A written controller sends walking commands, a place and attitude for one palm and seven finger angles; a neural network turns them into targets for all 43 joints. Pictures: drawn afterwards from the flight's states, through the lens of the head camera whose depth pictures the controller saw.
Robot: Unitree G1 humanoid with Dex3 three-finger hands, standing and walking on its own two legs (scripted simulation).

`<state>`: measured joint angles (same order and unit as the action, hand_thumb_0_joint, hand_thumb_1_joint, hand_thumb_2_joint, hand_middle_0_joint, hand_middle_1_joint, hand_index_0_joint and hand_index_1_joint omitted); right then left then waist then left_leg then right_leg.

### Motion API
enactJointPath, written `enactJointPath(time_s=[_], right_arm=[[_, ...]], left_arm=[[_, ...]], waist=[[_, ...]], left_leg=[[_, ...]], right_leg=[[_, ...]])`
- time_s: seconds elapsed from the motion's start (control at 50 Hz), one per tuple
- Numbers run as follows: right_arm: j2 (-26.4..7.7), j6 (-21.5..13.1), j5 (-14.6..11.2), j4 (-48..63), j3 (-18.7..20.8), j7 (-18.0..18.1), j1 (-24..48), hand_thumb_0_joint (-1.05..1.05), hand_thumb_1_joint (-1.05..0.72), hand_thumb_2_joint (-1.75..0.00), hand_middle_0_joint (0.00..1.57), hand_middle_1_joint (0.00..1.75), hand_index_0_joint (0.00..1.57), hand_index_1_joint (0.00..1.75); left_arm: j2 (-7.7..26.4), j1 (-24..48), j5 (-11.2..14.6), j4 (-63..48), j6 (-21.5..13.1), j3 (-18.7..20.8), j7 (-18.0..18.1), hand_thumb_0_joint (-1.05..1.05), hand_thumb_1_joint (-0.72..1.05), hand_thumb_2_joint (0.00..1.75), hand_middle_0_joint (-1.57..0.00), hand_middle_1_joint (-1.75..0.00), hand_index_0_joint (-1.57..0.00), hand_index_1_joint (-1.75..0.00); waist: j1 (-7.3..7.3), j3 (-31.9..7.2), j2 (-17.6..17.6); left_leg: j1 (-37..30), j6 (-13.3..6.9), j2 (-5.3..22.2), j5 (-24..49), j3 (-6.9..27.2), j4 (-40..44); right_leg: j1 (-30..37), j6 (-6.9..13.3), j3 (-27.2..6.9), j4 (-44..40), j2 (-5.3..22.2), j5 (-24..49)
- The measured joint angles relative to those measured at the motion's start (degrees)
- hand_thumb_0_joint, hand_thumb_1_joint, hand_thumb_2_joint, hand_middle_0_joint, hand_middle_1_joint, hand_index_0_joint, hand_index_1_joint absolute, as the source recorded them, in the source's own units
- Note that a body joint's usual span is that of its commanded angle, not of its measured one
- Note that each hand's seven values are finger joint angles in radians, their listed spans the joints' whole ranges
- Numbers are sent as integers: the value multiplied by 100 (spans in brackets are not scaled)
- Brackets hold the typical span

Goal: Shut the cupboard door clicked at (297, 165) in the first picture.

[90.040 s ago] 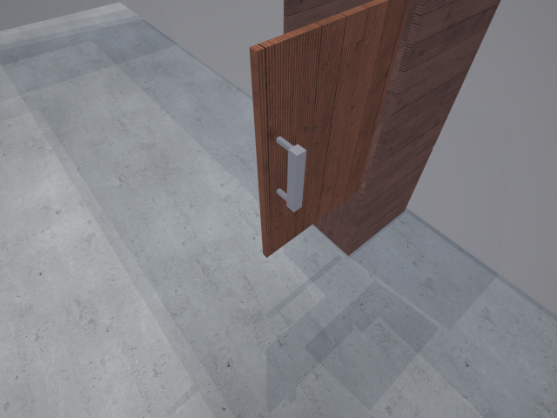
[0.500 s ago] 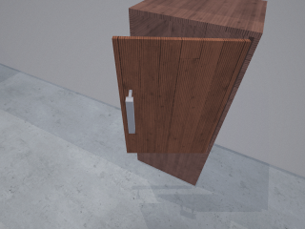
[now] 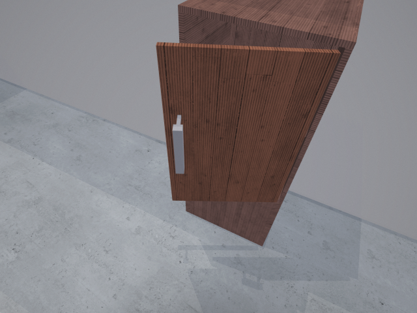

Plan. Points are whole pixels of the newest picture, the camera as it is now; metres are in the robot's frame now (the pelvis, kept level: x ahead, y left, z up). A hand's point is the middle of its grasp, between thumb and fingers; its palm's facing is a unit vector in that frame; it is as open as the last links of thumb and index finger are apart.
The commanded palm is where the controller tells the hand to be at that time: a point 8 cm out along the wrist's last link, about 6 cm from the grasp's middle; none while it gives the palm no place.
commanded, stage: shuffle to correct the standing spot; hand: left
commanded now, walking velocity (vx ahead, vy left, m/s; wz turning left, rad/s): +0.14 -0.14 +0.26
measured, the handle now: (179, 145) +0.55 +0.12 -0.02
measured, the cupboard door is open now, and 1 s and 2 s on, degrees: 27 27 27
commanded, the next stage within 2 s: come to a stop and stand still in 0.74 s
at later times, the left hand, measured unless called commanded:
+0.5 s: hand out of the picture +0.05 +0.15 -0.18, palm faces +0.01 -0.99 -0.15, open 7.3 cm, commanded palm none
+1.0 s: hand out of the picture +0.15 +0.08 -0.19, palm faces +0.13 -0.98 -0.17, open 7.2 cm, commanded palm none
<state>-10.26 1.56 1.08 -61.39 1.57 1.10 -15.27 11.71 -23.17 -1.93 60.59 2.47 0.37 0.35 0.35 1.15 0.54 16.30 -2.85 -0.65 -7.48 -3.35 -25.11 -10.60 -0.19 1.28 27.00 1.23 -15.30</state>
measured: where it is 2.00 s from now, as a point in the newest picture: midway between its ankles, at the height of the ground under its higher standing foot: outside the picture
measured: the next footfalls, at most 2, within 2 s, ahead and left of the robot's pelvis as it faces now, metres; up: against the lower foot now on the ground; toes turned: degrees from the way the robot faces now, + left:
right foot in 0.72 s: +0.16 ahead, -0.23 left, +0.00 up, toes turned +0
left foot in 0.98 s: +0.16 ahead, -0.01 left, +0.00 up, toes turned +7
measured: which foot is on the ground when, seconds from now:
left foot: down 0.00-0.72, up 0.74-0.96, down 0.98-1.00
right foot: down 0.00-0.28, up 0.30-0.70, down 0.72-1.00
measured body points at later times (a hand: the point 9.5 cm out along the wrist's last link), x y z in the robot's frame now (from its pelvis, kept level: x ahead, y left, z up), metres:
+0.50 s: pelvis +0.03 -0.02 +0.01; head +0.05 +0.00 +0.46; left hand +0.05 +0.21 -0.16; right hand -0.03 -0.23 -0.14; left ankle +0.03 +0.06 -0.74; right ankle +0.05 -0.17 -0.67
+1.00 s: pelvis +0.13 -0.10 -0.01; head +0.15 -0.08 +0.44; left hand +0.15 +0.13 -0.17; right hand +0.19 -0.34 -0.15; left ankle +0.15 -0.02 -0.74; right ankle +0.12 -0.22 -0.74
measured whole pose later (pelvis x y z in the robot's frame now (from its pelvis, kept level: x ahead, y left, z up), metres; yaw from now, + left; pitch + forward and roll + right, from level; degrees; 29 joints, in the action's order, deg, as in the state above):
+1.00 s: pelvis +0.13 -0.10 -0.01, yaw +5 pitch +0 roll -3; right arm -10.2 -1.1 1.0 -58.7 3.5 1.5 -12.8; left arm 9.1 -13.5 -1.2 58.6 -0.5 2.2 2.0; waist -0.1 3.1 -0.3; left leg 18.6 -0.7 3.1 -15.9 -6.3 -35.1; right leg -12.2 0.0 9.2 30.2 1.1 -17.6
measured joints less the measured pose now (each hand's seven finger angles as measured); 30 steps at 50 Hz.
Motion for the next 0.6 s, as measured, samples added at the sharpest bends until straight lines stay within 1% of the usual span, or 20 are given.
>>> enactJointPath(time_s=[0.04,0.1,0.12,0.16,0.18,0.2,0.22,0.26,0.28,0.32,0.34,0.38,0.44,0.48,0.52,0.6], right_arm=[[69,16,4,-32,21,14,-74,1,-90,-90,20,30,20,30],[148,48,8,-50,55,31,-186,1,-90,-90,20,30,20,30],[175,48,4,-49,67,39,-216,1,-90,-90,20,30,20,30],[221,31,-8,-57,100,52,-274,1,-90,-90,20,30,20,30],[236,19,-18,-65,118,53,-315,1,-90,-90,20,30,20,30],[253,1,-26,-69,134,50,-364,1,-90,-90,20,30,20,30],[274,-24,-30,-69,143,48,-417,1,-90,-90,20,30,20,30],[296,-118,-28,-41,129,55,-537,1,-90,-90,20,30,20,30],[324,-180,-14,-37,128,72,-567,0,-90,-90,20,30,20,30],[405,-254,36,-32,116,110,-593,0,-90,-90,20,30,20,30],[438,-282,50,-30,103,125,-616,0,-90,-90,20,30,20,30],[486,-331,48,-48,74,150,-687,0,-90,-90,20,30,20,30],[548,-402,31,-106,38,172,-787,0,-90,-90,20,30,20,30],[581,-437,29,-135,29,178,-841,0,-90,-90,20,30,20,30],[601,-464,39,-156,31,181,-881,0,-90,-90,20,30,20,30],[590,-445,84,-179,63,142,-920,0,-90,-90,20,30,20,30]], left_arm=[[-96,-111,-2,24,14,10,-14,1,91,90,-20,-29,-20,-30],[-232,-263,10,26,7,33,-7,1,91,90,-20,-29,-20,-30],[-268,-300,19,25,-4,47,4,1,91,90,-20,-29,-20,-30],[-340,-328,37,70,-15,86,34,1,91,90,-20,-30,-20,-30],[-376,-327,40,103,-9,100,45,1,91,90,-20,-30,-20,-30],[-404,-323,34,128,-3,109,53,1,91,90,-20,-30,-20,-30],[-422,-311,26,142,-1,116,56,1,91,90,-20,-30,-20,-30],[-455,-276,25,129,-9,111,55,1,91,90,-20,-30,-20,-30],[-459,-224,32,111,-12,111,45,1,91,90,-20,-30,-20,-30],[-452,-66,15,75,22,137,8,1,91,90,-20,-30,-20,-30],[-443,21,-13,52,35,154,-18,1,91,90,-20,-30,-20,-30],[-411,215,-40,4,31,189,-57,1,91,90,-20,-30,-20,-30],[-291,474,-83,-79,25,245,-39,2,93,90,-20,-30,-20,-30],[-167,584,-51,-133,21,304,-57,3,94,90,-20,-30,-20,-30],[-65,711,-26,-183,19,340,-74,3,94,90,-20,-29,-20,-30],[29,1050,14,-279,13,351,-92,2,93,90,-19,-29,-19,-29]], waist=[[8,-12,-6],[29,-69,-3],[35,-71,18],[35,-58,56],[21,-73,56],[1,-104,65],[-15,-138,88],[-36,-194,102],[-68,-182,145],[-63,-116,291],[-61,-100,340],[-92,-97,365],[-130,-83,333],[-162,-63,296],[-199,-21,253],[-338,111,124]], left_leg=[[48,48,41,-190,23,-117],[221,130,79,-832,86,-428],[331,159,92,-1034,82,-674],[529,196,141,-1271,22,-1423],[575,204,177,-1366,-11,-1735],[555,211,209,-1445,-64,-1877],[457,220,234,-1469,-136,-1812],[70,234,266,-1417,-228,-1148],[32,132,236,-1106,-241,-971],[19,-53,160,-989,-372,-993],[-46,-92,139,-975,-445,-885],[-196,-90,111,-863,-509,-538],[-427,-40,116,-612,-529,5],[-556,-1,156,-515,-534,261],[-664,53,210,-467,-534,430],[-746,195,345,-501,-456,493]], right_leg=[[-5,22,24,13,-37,-13],[-45,83,59,-6,-89,-66],[-58,110,75,-21,-96,8],[-50,153,128,-36,-112,185],[-35,151,171,-36,-131,169],[-30,144,211,-26,-142,128],[-47,139,240,21,-146,70],[-183,127,284,292,-170,-115],[-317,144,281,569,-149,-316],[-716,174,164,1428,-86,-755],[-960,177,96,1902,-67,-730],[-1394,138,14,2631,-15,-444],[-1828,29,-71,3152,110,55],[-1963,-38,-85,3137,219,235],[-1999,-90,-69,2900,331,304],[-1786,-140,64,1860,490,185]])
